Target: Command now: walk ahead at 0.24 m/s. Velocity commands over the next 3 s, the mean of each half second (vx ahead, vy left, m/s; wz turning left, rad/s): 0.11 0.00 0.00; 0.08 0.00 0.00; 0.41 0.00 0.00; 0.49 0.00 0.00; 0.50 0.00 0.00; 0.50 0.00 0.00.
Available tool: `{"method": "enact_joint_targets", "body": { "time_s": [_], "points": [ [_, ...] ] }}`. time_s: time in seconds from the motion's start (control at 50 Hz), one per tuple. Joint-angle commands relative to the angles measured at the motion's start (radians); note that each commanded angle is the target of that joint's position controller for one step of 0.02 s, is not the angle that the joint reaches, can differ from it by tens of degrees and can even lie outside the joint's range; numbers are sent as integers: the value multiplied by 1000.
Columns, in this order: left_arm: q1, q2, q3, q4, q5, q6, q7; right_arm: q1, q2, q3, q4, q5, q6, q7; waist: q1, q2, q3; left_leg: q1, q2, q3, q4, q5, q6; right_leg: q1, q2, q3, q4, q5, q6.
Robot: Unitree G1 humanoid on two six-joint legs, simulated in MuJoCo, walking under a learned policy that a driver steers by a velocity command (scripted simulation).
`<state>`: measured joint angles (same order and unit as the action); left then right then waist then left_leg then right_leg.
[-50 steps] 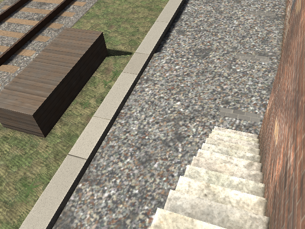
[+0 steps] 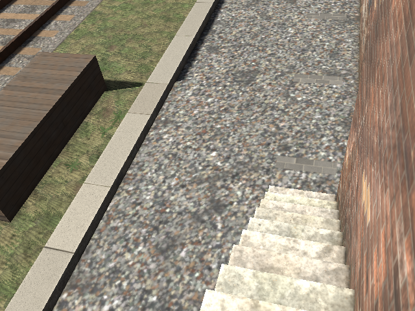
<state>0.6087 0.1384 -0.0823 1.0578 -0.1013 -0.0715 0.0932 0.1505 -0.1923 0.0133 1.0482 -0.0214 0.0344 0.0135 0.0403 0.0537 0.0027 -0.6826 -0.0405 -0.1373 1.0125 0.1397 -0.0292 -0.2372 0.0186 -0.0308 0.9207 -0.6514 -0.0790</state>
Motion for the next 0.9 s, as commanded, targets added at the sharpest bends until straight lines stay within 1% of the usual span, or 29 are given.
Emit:
{"method": "enact_joint_targets", "body": {
  "time_s": [0.02, 0.06, 0.08, 0.1, 0.22, 0.26, 0.3, 0.32, 0.34, 0.38, 0.42, 0.46, 0.48, 0.5, 0.52, 0.54, 0.56, 0.58, 0.6, 0.62, 0.64, 0.68, 0.72, 0.74, 0.76, 0.8, 0.86, 0.88, 0.9],
  "points": [
    [57, 163, 29, -15, 20, -2, 18, -35, -77, -18, -52, -1, -38, -5, 15, -233, 105, -102, 55, -45, -151, -31, 1, 34, -198, 259, -87, 959, 12],
    [111, 108, 26, 21, 66, 6, 7, -102, -63, -12, -107, -17, -67, -10, 86, -292, 122, -159, 75, 32, -200, -107, 9, 106, -156, 287, -49, 931, -24],
    [128, 69, 25, 36, 45, 8, 12, -100, -46, -12, -103, -32, -80, 4, 89, -127, 132, -88, 65, 23, -264, 138, 7, 26, -144, 299, -21, 858, -40],
    [133, 55, 14, 33, 16, 5, 11, -102, -42, -9, -100, -29, -87, 9, 81, -111, 158, -30, 43, 32, -311, 158, 8, -48, -111, 264, -39, 829, -2],
    [74, 168, 65, 23, 43, -15, -5, -92, -45, 0, -105, -12, -128, 5, 63, -50, 121, 237, -76, 183, -463, 29, 21, -89, -28, 137, 101, 883, 78],
    [-129, 197, 73, -32, 64, -10, -38, 156, -71, -15, -32, 9, -127, 10, -121, 104, -13, 618, -60, 199, -650, 242, 55, -266, -6, 58, 326, 864, 122],
    [-407, 327, 116, -186, 45, -10, -34, 400, -128, -45, 55, 38, -116, -13, -335, 301, -77, 1092, 117, -39, -601, 616, 180, -712, -5, 83, 711, 109, 150],
    [-545, 323, 119, -277, 68, -27, -40, 375, -109, -51, 48, 44, -115, -31, -310, 275, -26, 1059, 182, -185, -479, 650, 189, -812, -37, 214, 520, -431, 101],
    [-437, 305, 130, -201, 96, -30, -35, 350, -90, -45, 16, -13, -116, -51, -267, 97, 43, 807, 180, -183, -394, 541, 158, -684, -78, 263, 493, -524, 89],
    [-179, 200, 134, -92, 122, -56, -22, 225, -168, -64, -37, -65, -130, -79, -84, -205, 144, 182, 20, -35, -220, 127, 21, -233, -103, 241, 113, -174, 70],
    [-123, 3, 70, -131, 58, -62, -76, 31, -109, -44, -128, -26, -133, -82, 75, -236, 104, 89, -40, 91, -325, -368, 13, 63, -87, 31, -601, 785, 121],
    [-91, 30, 82, -45, 140, 7, -78, -23, -103, -41, -126, 3, -107, -33, 73, -176, 35, -14, -34, 97, -567, -260, 110, 469, 56, -177, -350, 863, 157],
    [152, 12, 63, 6, 135, 43, -70, -91, -97, -34, -122, 17, -105, -9, 191, -15, -40, -99, -2, 92, -492, -76, 89, 598, -15, -134, -171, 827, 130],
    [105, 44, 41, -34, 122, 60, -58, -92, -27, -8, -138, 43, -93, 6, 165, -36, 2, -54, -3, 102, -438, -101, 47, 402, -106, -55, -265, 670, 114],
    [-3, 138, 47, -87, 98, 40, -43, -37, -25, -3, -120, 48, -99, 21, 134, -294, 47, -58, -63, 148, -208, -345, -2, 271, -223, 65, -462, 496, 64],
    [-91, 354, 113, -109, 112, 15, -26, 87, -48, -14, -189, 1, -110, -8, 67, -599, 141, -206, 14, -30, -95, -405, 70, -27, -383, 346, -403, 398, -68],
    [-181, 317, 102, -140, 84, -3, -14, 8, -121, -4, -210, -9, -102, -34, 47, -530, 210, -339, -35, 6, -39, -443, 27, -179, -331, 407, -511, -22, -7],
    [-248, 258, 91, -141, 88, -36, -11, 10, -168, -22, -172, -36, -108, -51, 14, -327, 303, -317, -33, 34, -84, -334, 26, -254, -251, 317, -400, 36, 40],
    [-272, 251, 92, -133, 96, -57, -9, 93, -193, -29, -98, -30, -129, -46, -34, -142, 229, -196, -49, 160, -118, -195, 13, -198, -163, 203, -237, 55, 81],
    [-170, 204, 88, -94, 91, -93, 2, 97, -159, -31, -61, -66, -137, -40, -24, 36, 206, 66, -101, 223, -95, 110, -4, -409, -113, 186, -131, 146, 43],
    [-285, 237, 99, -123, 73, -104, -2, 204, -107, -8, -29, -41, -123, -25, -155, 133, 179, 240, -131, 304, -224, 270, -21, -497, -53, 47, -59, 33, 48],
    [-314, 263, 119, -123, 42, -115, -19, 241, -31, 24, 5, -15, -102, -18, -162, 60, 199, 317, -116, 336, -427, 268, -31, -449, -22, -24, 22, 60, 58],
    [-270, 190, 114, -108, 25, -66, -16, 300, -75, 13, 34, 25, -100, -8, -132, -4, 161, 604, 2, 260, -798, 428, 35, -445, 26, -93, 262, 284, 26],
    [-279, 208, 126, -92, 44, -32, -26, 436, -105, -9, 54, 24, -85, 9, -203, -38, 117, 749, 110, 133, -968, 442, 138, -455, 74, -117, 538, 316, 18],
    [-306, 222, 147, -112, 75, -7, -32, 543, -156, -27, 70, 28, -85, 28, -229, 74, 23, 973, 255, -40, -875, 803, 234, -636, 159, -128, 953, -204, 12],
    [-77, 105, 114, -103, 81, -18, -38, 550, -220, -49, 54, -10, -74, 11, -120, 116, -220, 1257, 478, -133, -325, 1087, 338, -951, 74, 276, 1039, -171, -20],
    [-82, 75, 128, -15, 79, -8, -64, 340, -61, -2, 1, -14, -81, -11, -10, -106, -132, 762, 319, 32, -481, 472, 254, -666, -8, 196, 387, 435, 50],
    [-117, 9, 101, -46, 113, 14, -65, 149, -104, -7, -28, -9, -75, -30, 72, 32, -135, 435, 354, -13, -510, 281, 265, -355, -114, 176, 98, 624, 81],
    [-119, 27, 100, 26, 131, 44, -60, 111, -97, -3, -41, -1, -72, -23, 59, 23, -147, 240, 281, 64, -535, 337, 279, -121, -55, 40, 178, 688, 105]
  ]
}}
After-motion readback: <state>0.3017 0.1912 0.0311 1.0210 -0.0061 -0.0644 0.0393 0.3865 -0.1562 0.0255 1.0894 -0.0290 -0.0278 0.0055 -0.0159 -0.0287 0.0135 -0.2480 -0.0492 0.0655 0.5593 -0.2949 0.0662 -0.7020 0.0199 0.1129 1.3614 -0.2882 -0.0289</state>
